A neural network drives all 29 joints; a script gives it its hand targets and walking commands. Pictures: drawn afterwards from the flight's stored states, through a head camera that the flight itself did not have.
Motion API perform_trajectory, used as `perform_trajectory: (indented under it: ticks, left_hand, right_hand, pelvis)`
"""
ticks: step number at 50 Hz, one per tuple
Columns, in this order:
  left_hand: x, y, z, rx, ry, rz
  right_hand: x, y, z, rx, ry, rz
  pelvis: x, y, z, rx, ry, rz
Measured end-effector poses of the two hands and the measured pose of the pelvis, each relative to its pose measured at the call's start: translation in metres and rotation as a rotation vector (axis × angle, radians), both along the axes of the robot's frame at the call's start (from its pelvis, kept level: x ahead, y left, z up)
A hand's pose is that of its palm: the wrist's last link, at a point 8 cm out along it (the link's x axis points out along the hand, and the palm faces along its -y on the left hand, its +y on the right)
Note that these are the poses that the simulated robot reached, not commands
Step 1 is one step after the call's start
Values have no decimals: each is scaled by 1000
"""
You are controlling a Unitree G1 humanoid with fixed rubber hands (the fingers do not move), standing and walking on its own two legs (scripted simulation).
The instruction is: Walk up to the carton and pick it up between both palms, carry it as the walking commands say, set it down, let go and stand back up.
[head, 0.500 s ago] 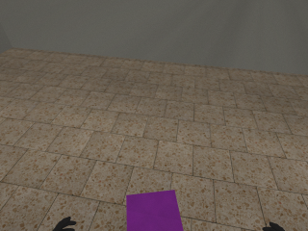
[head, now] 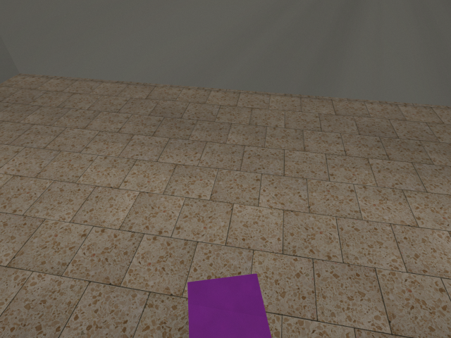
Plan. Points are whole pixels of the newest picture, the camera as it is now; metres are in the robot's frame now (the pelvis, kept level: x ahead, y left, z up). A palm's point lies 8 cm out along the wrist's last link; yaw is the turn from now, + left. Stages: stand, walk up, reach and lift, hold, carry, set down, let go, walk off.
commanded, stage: stand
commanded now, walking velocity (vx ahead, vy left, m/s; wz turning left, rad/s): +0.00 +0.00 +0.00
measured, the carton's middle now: (226, 322) +0.41 +0.03 -0.66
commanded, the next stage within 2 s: none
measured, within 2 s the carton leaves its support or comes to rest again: neither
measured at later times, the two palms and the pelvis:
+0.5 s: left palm out of the picture +0.06 +0.30 -0.11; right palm out of the picture +0.06 -0.31 -0.09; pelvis -0.02 +0.00 +0.00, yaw +1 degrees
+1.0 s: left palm out of the picture +0.06 +0.31 -0.11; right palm out of the picture +0.07 -0.32 -0.09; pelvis -0.01 +0.00 +0.00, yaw +1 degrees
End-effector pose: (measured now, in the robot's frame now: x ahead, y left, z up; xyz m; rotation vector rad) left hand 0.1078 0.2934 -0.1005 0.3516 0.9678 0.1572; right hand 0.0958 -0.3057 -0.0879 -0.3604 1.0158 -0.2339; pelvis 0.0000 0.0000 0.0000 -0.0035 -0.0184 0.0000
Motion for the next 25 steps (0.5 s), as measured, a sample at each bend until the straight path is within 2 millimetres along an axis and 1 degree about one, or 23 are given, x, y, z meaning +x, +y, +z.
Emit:
perform_trajectory:
  ticks: [7,15,25]
  left_hand:
    - [-17,3,-3,4,40,16]
    - [-34,8,-5,12,78,30]
    - [-45,10,-7,14,106,48]
  right_hand:
    - [-14,-3,-2,-1,35,-8]
    - [-25,-6,-5,0,68,-14]
    - [-31,-8,-7,-3,96,-14]
  pelvis:
    - [-7,-1,1,0,-9,4]
    - [-14,-2,2,0,-12,5]
    - [-18,-2,3,0,-19,11]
